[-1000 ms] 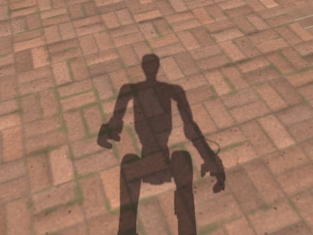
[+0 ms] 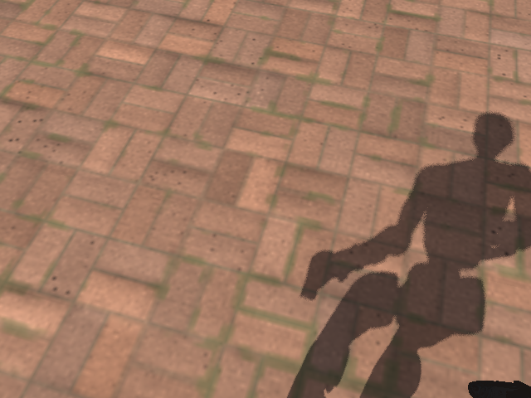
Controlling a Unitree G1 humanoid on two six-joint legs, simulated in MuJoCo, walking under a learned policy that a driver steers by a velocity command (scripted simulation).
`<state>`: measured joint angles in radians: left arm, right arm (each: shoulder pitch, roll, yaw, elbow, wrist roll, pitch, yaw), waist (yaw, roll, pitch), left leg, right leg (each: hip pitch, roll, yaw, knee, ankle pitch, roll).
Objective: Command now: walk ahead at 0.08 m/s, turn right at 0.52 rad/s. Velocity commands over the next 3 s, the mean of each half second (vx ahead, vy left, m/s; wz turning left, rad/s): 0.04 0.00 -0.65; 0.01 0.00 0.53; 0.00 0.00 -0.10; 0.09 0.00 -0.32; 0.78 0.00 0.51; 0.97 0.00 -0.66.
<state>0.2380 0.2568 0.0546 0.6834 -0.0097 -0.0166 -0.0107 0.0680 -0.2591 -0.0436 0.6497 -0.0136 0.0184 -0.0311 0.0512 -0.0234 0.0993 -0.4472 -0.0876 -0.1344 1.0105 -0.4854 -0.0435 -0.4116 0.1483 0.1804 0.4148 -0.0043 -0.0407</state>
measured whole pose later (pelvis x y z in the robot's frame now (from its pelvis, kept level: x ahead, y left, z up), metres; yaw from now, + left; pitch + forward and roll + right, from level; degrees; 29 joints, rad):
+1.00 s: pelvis +0.07 +0.03 +0.00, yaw -2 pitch +2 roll -2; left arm 0.07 0.30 0.09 0.69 0.00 0.03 0.03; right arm 0.26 -0.31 -0.08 0.63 -0.01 0.02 0.01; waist -0.03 -0.04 0.06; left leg -0.39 -0.01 0.02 0.67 -0.32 0.07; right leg -0.45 -0.05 -0.01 1.08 -0.55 0.05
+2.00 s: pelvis +0.19 -0.03 +0.01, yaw -17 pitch +2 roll +0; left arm 0.19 0.25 0.02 0.69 0.01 -0.03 0.01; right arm 0.24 -0.30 -0.06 0.73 0.05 -0.01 0.02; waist 0.00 0.02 -0.02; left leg -0.45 0.03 -0.03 0.79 -0.30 0.00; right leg -0.07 0.05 0.04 0.35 -0.32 -0.06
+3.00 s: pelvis +1.01 +0.07 +0.01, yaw -22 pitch +1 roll +0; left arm 0.45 0.23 0.04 0.76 -0.04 -0.07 0.00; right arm 0.05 -0.24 0.04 0.51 -0.02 -0.13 -0.01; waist 0.09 0.02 0.02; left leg -0.71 0.09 -0.21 0.77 -0.03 -0.06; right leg -0.13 0.19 0.20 0.44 -0.29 -0.15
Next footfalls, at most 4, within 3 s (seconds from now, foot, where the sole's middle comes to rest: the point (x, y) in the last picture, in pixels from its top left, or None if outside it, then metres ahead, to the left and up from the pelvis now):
0.14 left None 0.13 0.12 -0.77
0.56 right None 0.05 -0.15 -0.77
0.90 left None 0.14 0.11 -0.77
1.52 right None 0.12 -0.10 -0.77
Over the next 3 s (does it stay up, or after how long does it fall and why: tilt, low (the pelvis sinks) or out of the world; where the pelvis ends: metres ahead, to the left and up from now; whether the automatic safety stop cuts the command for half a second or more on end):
stays up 1.01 0.07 0.01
